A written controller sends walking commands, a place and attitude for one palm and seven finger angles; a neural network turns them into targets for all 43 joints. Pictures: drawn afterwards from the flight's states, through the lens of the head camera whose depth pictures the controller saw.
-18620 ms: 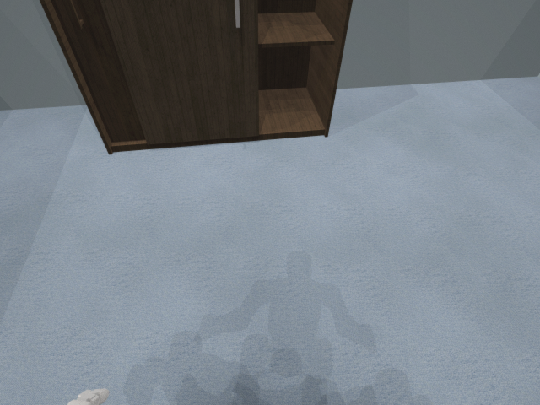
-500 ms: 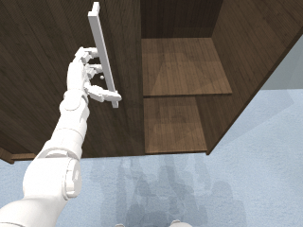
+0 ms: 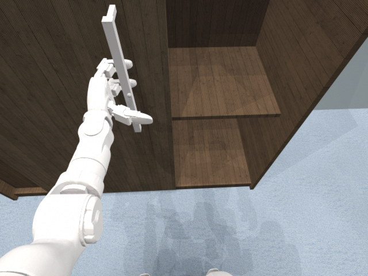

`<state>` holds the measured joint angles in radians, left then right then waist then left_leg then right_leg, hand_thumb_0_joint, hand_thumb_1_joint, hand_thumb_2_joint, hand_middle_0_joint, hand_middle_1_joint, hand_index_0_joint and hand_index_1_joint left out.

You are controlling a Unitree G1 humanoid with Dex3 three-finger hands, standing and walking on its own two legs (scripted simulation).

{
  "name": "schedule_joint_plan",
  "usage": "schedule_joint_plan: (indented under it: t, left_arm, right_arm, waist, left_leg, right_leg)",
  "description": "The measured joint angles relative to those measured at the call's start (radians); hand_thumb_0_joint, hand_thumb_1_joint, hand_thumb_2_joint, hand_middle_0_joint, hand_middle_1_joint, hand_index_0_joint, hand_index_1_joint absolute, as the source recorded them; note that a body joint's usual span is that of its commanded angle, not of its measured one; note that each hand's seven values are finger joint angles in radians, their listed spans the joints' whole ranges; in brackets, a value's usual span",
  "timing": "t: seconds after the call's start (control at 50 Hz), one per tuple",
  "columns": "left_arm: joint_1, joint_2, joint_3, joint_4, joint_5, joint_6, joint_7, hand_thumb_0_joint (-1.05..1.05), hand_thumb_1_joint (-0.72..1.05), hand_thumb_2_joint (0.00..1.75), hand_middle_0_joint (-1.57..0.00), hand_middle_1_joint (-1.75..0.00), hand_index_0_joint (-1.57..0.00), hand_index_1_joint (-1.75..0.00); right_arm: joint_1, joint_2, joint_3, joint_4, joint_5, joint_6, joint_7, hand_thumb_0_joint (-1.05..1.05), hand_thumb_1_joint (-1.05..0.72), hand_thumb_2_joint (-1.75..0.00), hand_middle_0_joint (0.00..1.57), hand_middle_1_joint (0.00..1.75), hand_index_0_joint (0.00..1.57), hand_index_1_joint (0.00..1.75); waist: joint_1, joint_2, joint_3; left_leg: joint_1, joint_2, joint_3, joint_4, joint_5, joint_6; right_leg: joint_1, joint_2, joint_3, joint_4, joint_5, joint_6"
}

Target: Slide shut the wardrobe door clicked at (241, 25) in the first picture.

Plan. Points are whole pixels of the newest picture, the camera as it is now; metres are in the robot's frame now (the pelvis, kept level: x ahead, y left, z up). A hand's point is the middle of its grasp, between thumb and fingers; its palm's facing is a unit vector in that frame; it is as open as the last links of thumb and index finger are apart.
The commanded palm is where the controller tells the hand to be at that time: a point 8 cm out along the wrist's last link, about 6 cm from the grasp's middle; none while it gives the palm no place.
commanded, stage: slide the fingers in behind the handle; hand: left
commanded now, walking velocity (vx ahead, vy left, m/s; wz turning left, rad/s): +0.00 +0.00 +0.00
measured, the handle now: (127, 82) +0.53 +0.10 +0.11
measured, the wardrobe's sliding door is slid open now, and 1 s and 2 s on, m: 0.42 0.42 0.42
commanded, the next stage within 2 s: grip the handle and tug to test in 0.60 s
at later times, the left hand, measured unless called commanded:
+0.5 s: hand (131, 96) +0.48 +0.09 +0.11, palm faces -0.02 -1.00 +0.00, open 14.0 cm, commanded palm +0.45 +0.14 +0.11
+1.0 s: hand (134, 94) +0.48 +0.08 +0.11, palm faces -0.03 -1.00 -0.01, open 11.8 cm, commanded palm +0.46 +0.14 +0.11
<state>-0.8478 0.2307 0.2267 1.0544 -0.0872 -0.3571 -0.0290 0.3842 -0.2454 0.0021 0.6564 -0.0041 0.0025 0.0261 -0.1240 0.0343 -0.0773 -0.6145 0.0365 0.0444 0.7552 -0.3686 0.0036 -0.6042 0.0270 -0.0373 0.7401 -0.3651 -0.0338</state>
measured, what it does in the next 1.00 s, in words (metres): stands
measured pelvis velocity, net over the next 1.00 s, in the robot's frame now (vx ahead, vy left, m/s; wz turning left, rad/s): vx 0.00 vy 0.01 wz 0.00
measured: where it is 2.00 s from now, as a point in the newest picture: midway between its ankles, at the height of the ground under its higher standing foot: outside the picture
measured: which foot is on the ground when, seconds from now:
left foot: down 0.00-1.00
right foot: down 0.00-1.00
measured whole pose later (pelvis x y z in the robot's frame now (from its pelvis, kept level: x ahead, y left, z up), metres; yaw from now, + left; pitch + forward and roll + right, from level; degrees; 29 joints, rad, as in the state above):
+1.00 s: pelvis +0.00 +0.01 +0.00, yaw +0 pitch +14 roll -1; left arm -0.90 0.21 0.21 1.11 -0.07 -0.37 0.02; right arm 0.39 -0.24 0.00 0.68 -0.02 0.00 0.03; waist -0.14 0.04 -0.08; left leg -0.64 0.03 0.05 0.77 -0.37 0.01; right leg -0.63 0.02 -0.03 0.75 -0.36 -0.02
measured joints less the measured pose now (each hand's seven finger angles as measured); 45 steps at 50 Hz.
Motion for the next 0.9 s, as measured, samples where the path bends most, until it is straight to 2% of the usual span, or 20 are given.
schedule_joint_plan:
  t: [0.3, 0.74, 0.9]
  left_arm:
    - [0.003, -0.011, 0.002, 0.007, 0.01, -0.003, 0.021, -0.01, -0.5, 0.3, -0.3, -1.2, -0.3, -1.2]
    - [-0.008, -0.031, -0.025, 0.017, 0.01, -0.009, 0.039, -0.01, -0.5, 0.3, -0.3, -1.2, -0.3, -1.2]
    - [-0.03, -0.019, -0.02, 0.033, 0.017, -0.017, 0.049, -0.01, -0.35, 0.36, -0.31, -1.22, -0.31, -1.22]
  right_arm:
    - [0.013, 0.003, 0.001, 0.003, -0.002, 0.001, 0.003, 0.01, -0.9, -0.9, 0.2, 0.29, 0.2, 0.3]
    - [0.002, 0.004, 0.001, 0.014, -0.006, -0.007, 0.004, 0.01, -0.9, -0.9, 0.2, 0.29, 0.2, 0.3]
    - [0.005, 0.003, -0.001, 0.012, -0.01, -0.011, 0.003, 0.01, -0.9, -0.9, 0.2, 0.29, 0.2, 0.3]
  waist:
    - [-0.006, -0.001, -0.002]
    - [0.001, -0.001, -0.002]
    - [-0.009, 0.001, -0.001]
  left_leg:
    - [0.005, 0.0, 0.005, -0.003, 0.002, 0.002]
    - [0.001, -0.007, 0.003, 0.004, 0.003, 0.01]
    - [-0.016, -0.008, 0.005, 0.012, 0.001, 0.011]
  right_leg:
    - [0.003, 0.001, 0.006, -0.003, 0.004, 0.002]
    - [0.003, -0.007, 0.005, 0.0, 0.006, 0.01]
    - [-0.014, -0.007, 0.007, 0.007, 0.005, 0.011]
